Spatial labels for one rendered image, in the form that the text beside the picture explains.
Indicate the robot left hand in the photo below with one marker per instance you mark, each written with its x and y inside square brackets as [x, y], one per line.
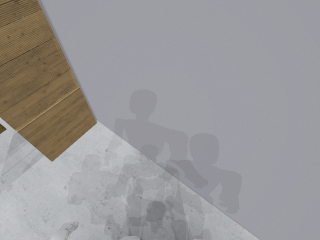
[65, 230]

